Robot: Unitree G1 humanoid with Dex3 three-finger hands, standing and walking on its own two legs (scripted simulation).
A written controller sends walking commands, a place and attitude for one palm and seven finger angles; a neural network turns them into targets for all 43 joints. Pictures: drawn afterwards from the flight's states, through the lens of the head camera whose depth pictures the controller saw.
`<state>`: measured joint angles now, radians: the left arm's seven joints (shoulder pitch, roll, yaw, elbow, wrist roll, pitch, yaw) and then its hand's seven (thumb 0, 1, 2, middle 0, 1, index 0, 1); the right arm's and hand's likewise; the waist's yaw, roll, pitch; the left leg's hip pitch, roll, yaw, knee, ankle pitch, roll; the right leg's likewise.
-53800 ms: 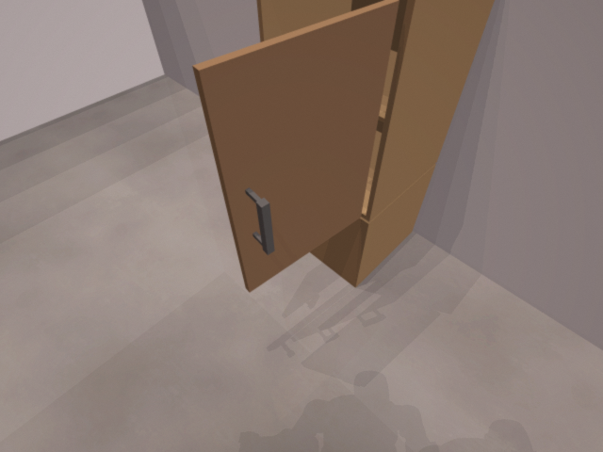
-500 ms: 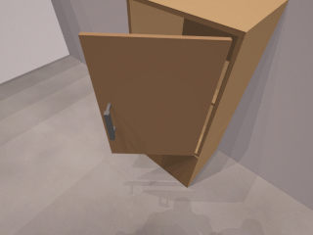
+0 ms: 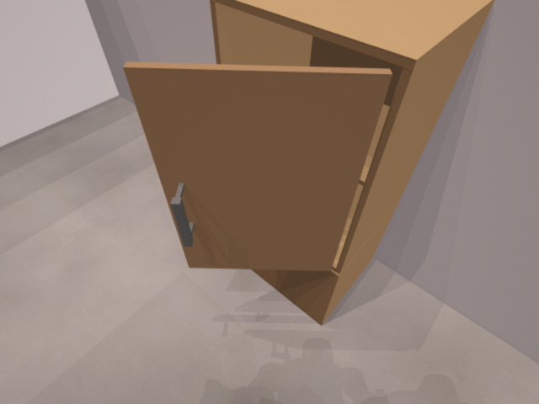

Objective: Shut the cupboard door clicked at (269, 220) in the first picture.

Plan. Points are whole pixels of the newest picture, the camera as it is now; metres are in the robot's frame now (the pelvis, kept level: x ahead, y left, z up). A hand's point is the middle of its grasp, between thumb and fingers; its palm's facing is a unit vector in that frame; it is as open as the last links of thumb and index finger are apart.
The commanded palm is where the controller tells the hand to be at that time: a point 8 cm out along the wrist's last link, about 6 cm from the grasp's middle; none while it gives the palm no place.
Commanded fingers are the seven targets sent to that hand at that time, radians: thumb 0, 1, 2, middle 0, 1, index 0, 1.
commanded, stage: look again from close up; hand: left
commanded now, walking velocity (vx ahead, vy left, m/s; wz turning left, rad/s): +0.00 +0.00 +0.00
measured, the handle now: (184, 216) +0.49 +0.21 -0.08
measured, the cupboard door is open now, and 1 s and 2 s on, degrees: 40 40 40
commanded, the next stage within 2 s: come to a stop and stand still in 0.06 s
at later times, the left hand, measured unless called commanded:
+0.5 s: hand out of the picture +0.03 +0.18 -0.17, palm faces +0.00 -0.97 -0.26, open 7.4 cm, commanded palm none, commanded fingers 0.00 0.90 0.90 -0.20 -0.30 -0.20 -0.30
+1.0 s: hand out of the picture +0.04 +0.14 -0.18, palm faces +0.01 -0.98 -0.21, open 7.4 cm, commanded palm none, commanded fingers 0.00 0.90 0.90 -0.20 -0.30 -0.20 -0.30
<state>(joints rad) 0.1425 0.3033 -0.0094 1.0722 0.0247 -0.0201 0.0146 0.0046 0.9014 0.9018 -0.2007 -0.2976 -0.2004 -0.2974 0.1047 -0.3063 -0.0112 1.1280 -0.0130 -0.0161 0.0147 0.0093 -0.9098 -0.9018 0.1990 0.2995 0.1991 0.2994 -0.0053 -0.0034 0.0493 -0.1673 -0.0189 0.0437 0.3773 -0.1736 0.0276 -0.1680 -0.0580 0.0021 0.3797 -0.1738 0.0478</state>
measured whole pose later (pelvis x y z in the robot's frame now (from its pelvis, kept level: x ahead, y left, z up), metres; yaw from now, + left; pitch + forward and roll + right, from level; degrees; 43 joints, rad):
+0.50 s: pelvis +0.02 -0.01 -0.01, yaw +0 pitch -1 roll +1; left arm 0.28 0.18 -0.04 1.09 0.02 -0.01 0.03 0.00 0.90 0.90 -0.20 -0.30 -0.20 -0.30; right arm 0.25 -0.21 0.02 1.03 -0.02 -0.01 -0.01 0.01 -0.95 -0.90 0.20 0.30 0.20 0.30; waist 0.01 0.05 0.02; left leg -0.19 -0.02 0.04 0.48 -0.26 0.02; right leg -0.21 -0.06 0.00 0.51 -0.28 0.03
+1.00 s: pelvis +0.03 -0.04 +0.00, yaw +0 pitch -1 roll +1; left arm 0.24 0.16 -0.01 1.12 0.01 -0.02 0.03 0.01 0.91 0.90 -0.20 -0.30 -0.20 -0.30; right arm 0.26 -0.16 0.01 1.12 -0.02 -0.02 -0.02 0.01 -0.91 -0.90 0.20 0.30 0.20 0.30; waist 0.00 0.00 0.05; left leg -0.17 0.03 0.03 0.43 -0.24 -0.03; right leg -0.19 -0.02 -0.02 0.48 -0.27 -0.01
